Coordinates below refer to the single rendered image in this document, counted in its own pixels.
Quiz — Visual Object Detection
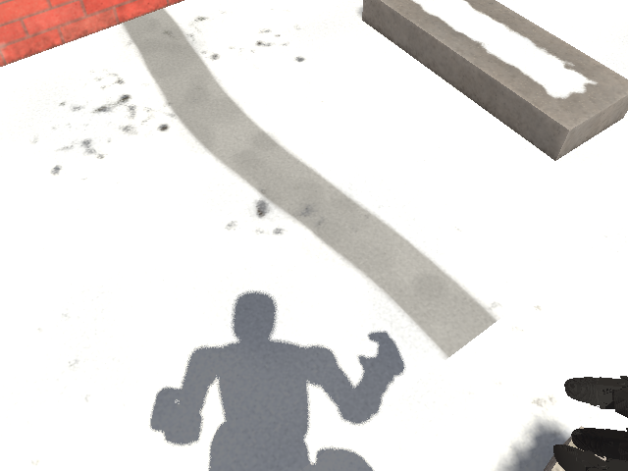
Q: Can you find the robot right hand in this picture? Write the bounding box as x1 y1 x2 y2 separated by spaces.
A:
553 376 628 471

